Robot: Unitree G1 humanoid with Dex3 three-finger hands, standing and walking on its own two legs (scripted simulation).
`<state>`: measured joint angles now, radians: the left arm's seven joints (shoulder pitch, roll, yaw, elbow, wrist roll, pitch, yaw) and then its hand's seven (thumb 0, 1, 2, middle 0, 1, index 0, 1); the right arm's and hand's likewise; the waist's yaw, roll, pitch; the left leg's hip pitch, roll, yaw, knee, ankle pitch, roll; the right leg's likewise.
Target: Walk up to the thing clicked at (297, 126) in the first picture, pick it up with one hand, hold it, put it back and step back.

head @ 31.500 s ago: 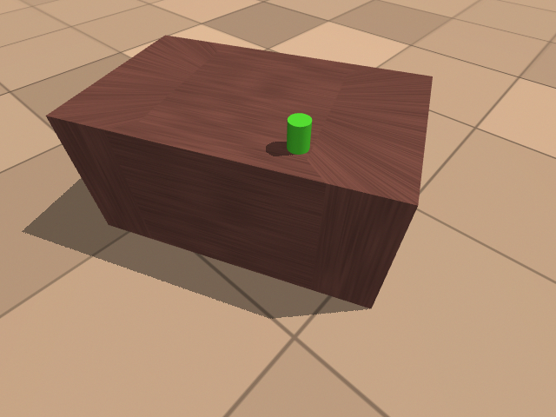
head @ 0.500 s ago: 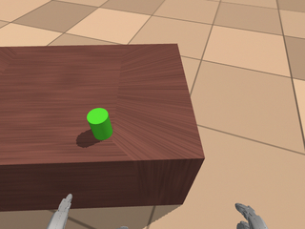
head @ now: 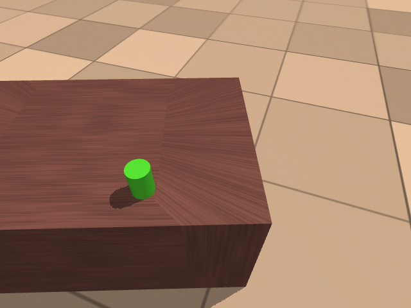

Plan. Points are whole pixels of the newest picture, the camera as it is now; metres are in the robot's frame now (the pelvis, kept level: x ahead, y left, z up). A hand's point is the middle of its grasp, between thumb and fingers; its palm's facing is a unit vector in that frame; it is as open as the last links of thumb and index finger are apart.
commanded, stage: stand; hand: left
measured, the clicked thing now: (140, 179) +0.49 +0.21 -0.11
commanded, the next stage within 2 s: none
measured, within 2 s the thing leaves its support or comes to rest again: neither
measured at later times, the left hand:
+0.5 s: hand out of the picture +0.05 +0.26 -0.14, palm faces -0.02 -0.94 -0.34, open 7.5 cm
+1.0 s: hand out of the picture +0.05 +0.26 -0.14, palm faces -0.04 -0.94 -0.33, open 7.3 cm
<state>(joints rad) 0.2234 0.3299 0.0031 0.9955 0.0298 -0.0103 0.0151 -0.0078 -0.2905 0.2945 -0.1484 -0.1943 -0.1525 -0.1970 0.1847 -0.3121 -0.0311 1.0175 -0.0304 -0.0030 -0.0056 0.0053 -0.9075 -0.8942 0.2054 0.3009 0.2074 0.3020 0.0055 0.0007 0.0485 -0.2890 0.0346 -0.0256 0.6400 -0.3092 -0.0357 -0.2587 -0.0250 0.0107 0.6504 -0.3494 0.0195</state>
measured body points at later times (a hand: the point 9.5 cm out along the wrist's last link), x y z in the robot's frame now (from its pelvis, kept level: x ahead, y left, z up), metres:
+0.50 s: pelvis -0.01 +0.01 +0.02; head -0.01 +0.01 +0.47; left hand +0.05 +0.31 -0.12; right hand +0.05 -0.28 -0.12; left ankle +0.02 +0.15 -0.72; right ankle +0.00 -0.13 -0.72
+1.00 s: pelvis +0.00 +0.01 +0.02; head +0.01 +0.02 +0.47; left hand +0.05 +0.31 -0.12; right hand +0.06 -0.28 -0.11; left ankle +0.02 +0.15 -0.72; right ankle +0.00 -0.13 -0.72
